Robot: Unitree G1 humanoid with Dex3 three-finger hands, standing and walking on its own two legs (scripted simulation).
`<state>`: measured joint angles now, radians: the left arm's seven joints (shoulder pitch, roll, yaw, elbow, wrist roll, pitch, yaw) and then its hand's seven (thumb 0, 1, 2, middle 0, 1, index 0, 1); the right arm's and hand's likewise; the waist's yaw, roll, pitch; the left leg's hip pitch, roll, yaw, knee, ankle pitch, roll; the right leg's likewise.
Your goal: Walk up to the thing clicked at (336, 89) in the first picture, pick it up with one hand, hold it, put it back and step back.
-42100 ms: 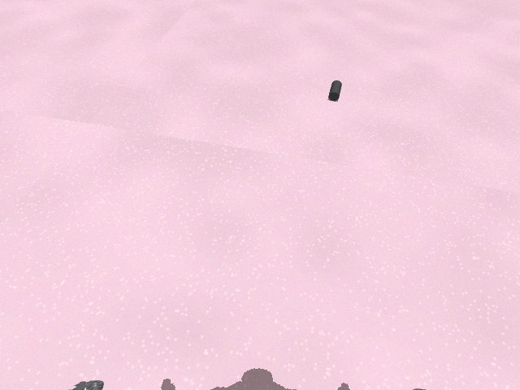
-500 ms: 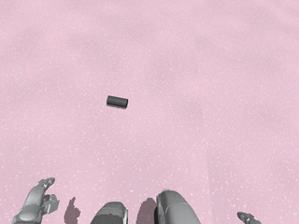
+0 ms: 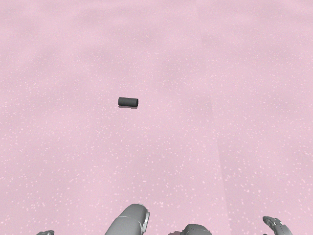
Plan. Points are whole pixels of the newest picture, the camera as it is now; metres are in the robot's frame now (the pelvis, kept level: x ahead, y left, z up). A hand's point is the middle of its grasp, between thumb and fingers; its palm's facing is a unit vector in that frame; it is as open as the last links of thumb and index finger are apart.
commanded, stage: step back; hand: left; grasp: from above
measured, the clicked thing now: (128, 102) +1.06 +0.34 -0.73
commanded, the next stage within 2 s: stand in 1.06 s
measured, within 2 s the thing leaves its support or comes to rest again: neither
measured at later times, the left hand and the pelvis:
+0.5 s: hand out of the picture -0.01 +0.27 -0.15, palm faces +0.12 -0.92 -0.38, open 7.4 cm; pelvis -0.04 -0.01 +0.00, yaw +5 degrees
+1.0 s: hand out of the picture +0.07 +0.31 -0.15, palm faces +0.10 -0.93 -0.36, open 7.4 cm; pelvis +0.00 +0.04 +0.01, yaw +5 degrees
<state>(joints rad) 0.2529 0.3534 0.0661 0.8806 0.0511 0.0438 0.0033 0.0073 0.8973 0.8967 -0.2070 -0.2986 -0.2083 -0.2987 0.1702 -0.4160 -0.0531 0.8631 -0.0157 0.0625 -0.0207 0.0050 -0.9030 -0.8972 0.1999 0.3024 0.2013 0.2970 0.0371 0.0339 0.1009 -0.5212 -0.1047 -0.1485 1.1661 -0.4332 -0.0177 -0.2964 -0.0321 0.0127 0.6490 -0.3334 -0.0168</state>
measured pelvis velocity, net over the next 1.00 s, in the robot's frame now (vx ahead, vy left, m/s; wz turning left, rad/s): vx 0.00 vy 0.04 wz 0.08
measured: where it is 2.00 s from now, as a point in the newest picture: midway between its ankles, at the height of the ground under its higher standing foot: outside the picture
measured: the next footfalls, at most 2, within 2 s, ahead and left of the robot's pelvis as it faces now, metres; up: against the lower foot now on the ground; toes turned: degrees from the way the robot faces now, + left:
left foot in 0.16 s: -0.04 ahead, +0.14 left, +0.00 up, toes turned +4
left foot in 0.66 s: +0.03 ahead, +0.16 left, +0.00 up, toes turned +6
